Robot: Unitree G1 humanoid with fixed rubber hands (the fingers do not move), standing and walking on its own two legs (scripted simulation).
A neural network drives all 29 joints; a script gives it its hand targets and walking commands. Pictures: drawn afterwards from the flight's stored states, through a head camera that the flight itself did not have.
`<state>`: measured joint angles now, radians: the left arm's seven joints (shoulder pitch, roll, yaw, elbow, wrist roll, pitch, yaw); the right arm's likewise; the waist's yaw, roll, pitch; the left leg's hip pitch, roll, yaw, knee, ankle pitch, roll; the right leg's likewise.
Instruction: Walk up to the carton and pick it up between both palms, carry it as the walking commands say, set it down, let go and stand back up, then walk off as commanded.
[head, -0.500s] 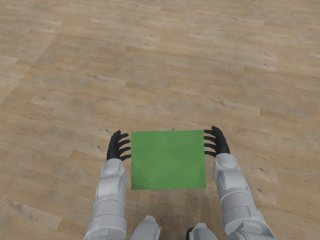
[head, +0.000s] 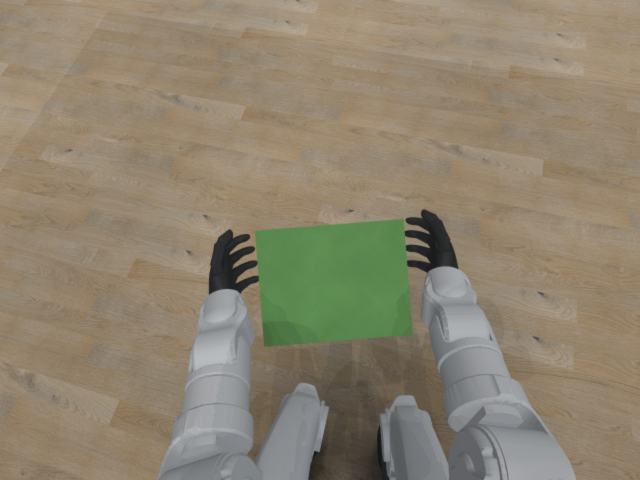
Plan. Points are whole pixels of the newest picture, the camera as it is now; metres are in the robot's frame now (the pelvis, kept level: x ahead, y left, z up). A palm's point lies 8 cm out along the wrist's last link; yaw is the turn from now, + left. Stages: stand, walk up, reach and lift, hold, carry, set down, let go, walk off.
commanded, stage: set down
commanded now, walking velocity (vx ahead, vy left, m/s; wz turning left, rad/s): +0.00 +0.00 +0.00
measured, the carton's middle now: (331, 276) +0.41 +0.06 -0.17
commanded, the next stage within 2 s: none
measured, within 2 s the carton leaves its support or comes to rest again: neither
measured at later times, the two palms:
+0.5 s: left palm (243, 294) +0.36 +0.19 -0.15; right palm (425, 273) +0.43 -0.08 -0.15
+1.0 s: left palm (253, 299) +0.38 +0.20 -0.24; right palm (410, 275) +0.45 -0.07 -0.24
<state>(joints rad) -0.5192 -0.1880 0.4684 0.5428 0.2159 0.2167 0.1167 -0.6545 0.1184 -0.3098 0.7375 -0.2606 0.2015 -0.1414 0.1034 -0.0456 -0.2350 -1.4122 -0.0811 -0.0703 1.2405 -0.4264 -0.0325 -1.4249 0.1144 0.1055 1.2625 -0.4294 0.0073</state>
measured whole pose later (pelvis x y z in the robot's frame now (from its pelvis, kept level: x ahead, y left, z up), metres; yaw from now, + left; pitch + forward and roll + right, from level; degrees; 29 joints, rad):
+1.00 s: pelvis -0.04 -0.01 -0.14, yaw +1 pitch +43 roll +2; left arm -0.85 -0.09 0.53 0.63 0.18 0.24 0.13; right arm -1.05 0.00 -0.30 0.91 -0.21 0.20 -0.20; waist 0.11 -0.06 -0.13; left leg -1.98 -0.12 -0.07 1.74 -0.51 -0.08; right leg -2.00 0.17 0.08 1.76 -0.51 0.02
